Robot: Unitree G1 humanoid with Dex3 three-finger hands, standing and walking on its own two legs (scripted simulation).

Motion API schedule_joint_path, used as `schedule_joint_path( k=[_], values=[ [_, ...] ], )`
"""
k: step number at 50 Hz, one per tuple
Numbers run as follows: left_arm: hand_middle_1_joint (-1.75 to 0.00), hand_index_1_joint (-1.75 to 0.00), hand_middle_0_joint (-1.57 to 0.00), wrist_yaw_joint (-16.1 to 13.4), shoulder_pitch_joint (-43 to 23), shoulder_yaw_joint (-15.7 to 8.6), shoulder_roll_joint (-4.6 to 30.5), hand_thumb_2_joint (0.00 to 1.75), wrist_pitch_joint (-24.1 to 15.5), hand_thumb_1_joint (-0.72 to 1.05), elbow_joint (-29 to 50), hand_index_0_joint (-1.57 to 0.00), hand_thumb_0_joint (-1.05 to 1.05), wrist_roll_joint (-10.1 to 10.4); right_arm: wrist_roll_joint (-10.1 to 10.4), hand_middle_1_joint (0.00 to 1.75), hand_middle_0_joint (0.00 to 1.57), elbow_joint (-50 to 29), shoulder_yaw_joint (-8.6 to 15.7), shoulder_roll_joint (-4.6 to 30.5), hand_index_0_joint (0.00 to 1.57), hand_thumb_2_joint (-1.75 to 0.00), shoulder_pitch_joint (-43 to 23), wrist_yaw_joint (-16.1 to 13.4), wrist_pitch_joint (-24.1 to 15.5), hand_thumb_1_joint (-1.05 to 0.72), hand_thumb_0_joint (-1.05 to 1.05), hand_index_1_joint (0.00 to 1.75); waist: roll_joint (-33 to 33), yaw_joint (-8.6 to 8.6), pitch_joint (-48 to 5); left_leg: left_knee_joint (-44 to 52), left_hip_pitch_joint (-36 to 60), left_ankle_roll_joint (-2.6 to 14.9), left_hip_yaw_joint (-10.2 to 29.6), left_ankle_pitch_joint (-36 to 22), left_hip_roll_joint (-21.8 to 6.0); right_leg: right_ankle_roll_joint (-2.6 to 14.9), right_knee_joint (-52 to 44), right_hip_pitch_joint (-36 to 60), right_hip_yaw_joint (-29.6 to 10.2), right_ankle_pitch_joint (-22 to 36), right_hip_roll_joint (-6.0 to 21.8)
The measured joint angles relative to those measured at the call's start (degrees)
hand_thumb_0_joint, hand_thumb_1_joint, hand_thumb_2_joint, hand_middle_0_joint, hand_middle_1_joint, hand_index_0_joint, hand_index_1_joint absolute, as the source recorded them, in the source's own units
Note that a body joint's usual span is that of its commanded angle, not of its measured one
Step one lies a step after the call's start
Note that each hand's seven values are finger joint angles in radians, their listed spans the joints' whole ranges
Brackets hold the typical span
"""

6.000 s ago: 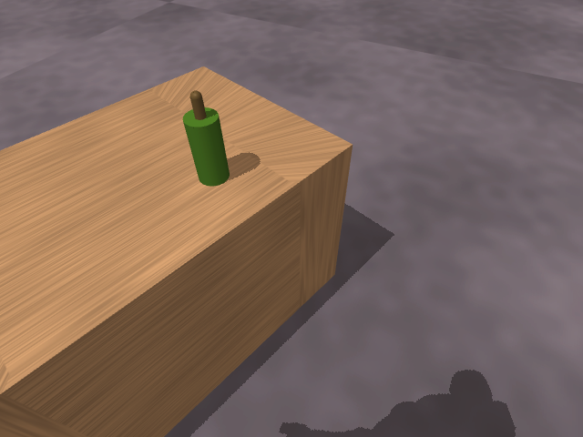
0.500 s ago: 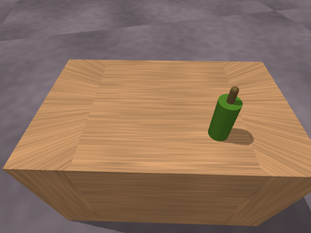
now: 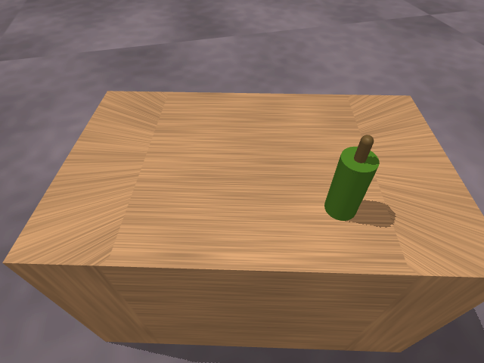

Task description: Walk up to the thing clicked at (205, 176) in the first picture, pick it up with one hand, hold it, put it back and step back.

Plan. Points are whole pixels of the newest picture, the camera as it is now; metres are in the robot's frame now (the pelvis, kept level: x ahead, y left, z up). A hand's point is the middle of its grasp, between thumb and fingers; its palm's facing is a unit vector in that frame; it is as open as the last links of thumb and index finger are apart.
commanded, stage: stand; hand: right
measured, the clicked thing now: (352, 176) +0.51 -0.23 -0.02
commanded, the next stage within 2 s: rise first in 0.26 s
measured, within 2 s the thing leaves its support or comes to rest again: neither
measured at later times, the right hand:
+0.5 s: hand out of the picture +0.13 -0.24 -0.15, palm faces +0.11 +0.94 -0.31, open 8.6 cm
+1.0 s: hand (417, 345) +0.18 -0.26 -0.06, palm faces +0.27 +0.90 -0.34, open 17.1 cm
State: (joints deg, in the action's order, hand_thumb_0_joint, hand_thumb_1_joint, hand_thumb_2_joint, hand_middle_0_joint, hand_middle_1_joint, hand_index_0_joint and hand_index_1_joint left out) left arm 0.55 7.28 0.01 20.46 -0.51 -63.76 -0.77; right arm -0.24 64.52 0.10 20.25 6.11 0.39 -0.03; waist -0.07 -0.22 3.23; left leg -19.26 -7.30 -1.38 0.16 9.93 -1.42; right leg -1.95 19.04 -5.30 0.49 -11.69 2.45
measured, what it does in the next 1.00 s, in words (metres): stands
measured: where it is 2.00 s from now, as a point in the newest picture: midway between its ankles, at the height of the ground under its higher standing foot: outside the picture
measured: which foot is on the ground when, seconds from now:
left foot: down 0.00-1.00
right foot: down 0.00-1.00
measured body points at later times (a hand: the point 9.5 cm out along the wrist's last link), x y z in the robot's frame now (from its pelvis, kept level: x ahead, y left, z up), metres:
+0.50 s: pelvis -0.01 +0.00 -0.01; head +0.03 +0.00 +0.44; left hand +0.12 +0.29 -0.12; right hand +0.13 -0.29 -0.12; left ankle +0.01 +0.13 -0.75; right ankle -0.01 -0.14 -0.75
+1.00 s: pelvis +0.01 +0.00 -0.01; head +0.01 +0.01 +0.44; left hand +0.17 +0.26 -0.09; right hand +0.16 -0.30 -0.03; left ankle +0.01 +0.13 -0.75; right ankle -0.01 -0.14 -0.75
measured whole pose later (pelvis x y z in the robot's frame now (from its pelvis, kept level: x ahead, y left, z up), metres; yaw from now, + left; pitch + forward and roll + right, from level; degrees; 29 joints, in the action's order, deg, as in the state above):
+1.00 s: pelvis +0.01 +0.00 -0.01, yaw -1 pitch -1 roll +0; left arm -4.5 12.8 -4.5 13.3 -5.1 -35.6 1.4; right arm 2.2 22.4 8.8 16.4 16.9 -4.2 -3.9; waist -1.1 1.1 0.3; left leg -24.0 -10.2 -1.5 -0.9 13.0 -1.9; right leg -1.8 24.1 -8.8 -0.7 -14.4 2.0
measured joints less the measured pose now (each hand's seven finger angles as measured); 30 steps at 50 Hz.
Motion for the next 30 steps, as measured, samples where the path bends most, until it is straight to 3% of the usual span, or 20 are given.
schedule_joint_path(
  k=[19, 22, 25, 30],
  values=[
    [-0.3, -0.3, -0.2, -0.09, -0.09, -0.11, -0.04, 0.9, 0.05, 0.9, 0.24, -0.2, 0.01, 0.01, -0.02, 0.3, 0.2, -0.38, -0.05, -0.07, 0.2, -0.9, -0.15, -0.13, -0.05, -0.9, 0.01, 0.3, 0.2, -0.04, -0.11, 0.01, 0.44, -0.01, -0.13, 0.3, -0.06, 0.01, -0.08, 0.41, -0.11, -0.22, -0.05],
    [-0.26, -0.26, -0.16, -1.47, 0.17, -0.53, -0.66, 0.85, -1.79, 0.86, 5.89, -0.17, 0.01, 3.49, 3.26, 0.26, 0.17, -6.45, 0.14, -0.96, 0.17, -0.86, 0.03, -1.51, -1.18, -0.86, 0.01, 0.26, -0.05, -0.04, 0.76, -3.04, -2.41, -0.04, -0.17, 1.33, -0.1, 0.15, 3.48, -2.71, -0.29, -1.46, -0.08],
    [-0.19, -0.2, -0.12, -2.59, -2.47, -2.76, -2.2, 0.75, -4.13, 0.75, 8.71, -0.12, 0.01, 4.65, 4.25, 0.19, 0.14, -9.27, 2.48, -2.36, 0.14, -0.76, -2.75, -2.83, -3.55, -0.76, 0.01, 0.19, 0.01, 0.06, 1.13, -6.0, -6.22, -0.07, -0.25, 2.04, -0.26, 0.21, 6.48, -6.61, -0.52, -2.14, -0.24],
    [-0.11, -0.11, -0.07, -3.53, -5.03, -6.34, -4.18, 0.49, -5.24, 0.49, 11.58, -0.07, 0.01, 3.2, 2.96, 0.11, 0.1, -15.6, 6.67, -3.83, 0.1, -0.5, -3.62, -3.62, -4.47, -0.49, 0.01, 0.11, -0.05, 0.41, -0.68, -7.18, -9.33, -0.04, -0.3, 2.16, -0.33, 0.22, 7.78, -9.82, -0.66, -2.29, -0.31]
  ],
)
